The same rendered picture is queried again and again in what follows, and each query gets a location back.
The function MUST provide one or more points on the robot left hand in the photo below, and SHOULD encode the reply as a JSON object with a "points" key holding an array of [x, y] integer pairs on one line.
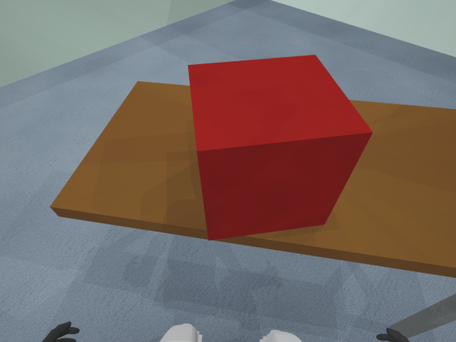
{"points": [[61, 330]]}

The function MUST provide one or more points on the carton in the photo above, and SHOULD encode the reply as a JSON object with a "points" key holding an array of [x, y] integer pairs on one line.
{"points": [[277, 140]]}

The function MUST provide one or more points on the robot left thigh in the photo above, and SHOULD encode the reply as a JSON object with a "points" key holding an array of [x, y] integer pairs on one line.
{"points": [[182, 333]]}

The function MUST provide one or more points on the table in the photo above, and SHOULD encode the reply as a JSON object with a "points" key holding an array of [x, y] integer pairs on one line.
{"points": [[397, 209]]}

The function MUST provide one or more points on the robot right hand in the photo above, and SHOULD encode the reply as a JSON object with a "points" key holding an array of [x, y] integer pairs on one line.
{"points": [[392, 336]]}

